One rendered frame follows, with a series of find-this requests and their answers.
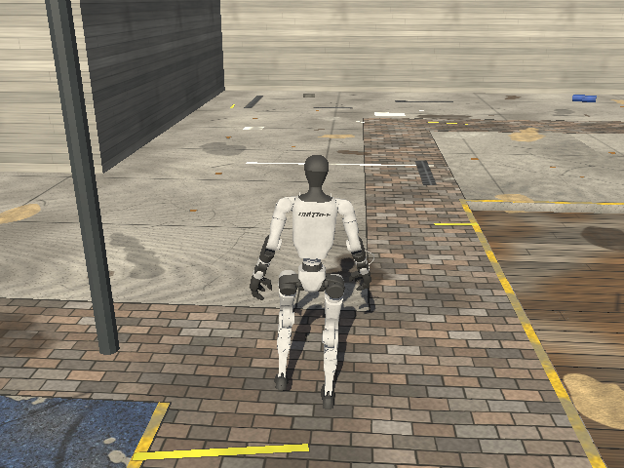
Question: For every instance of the robot right hand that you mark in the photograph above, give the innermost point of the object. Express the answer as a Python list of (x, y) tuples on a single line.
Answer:
[(358, 277)]

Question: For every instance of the right robot forearm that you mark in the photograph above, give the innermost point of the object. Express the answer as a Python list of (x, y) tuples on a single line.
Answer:
[(361, 259)]

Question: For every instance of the robot right foot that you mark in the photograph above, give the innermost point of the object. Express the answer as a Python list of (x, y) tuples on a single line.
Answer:
[(327, 400)]

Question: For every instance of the robot right upper arm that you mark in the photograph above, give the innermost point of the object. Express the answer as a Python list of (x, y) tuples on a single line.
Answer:
[(344, 207)]

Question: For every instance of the robot head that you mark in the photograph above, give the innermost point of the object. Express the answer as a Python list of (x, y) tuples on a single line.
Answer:
[(316, 168)]

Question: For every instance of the robot left upper arm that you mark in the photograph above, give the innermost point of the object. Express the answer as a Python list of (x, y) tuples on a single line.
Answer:
[(283, 206)]

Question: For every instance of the robot left hand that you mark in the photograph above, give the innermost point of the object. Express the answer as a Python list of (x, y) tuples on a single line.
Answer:
[(255, 286)]

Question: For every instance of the left robot forearm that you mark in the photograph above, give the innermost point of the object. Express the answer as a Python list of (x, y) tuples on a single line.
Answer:
[(263, 261)]

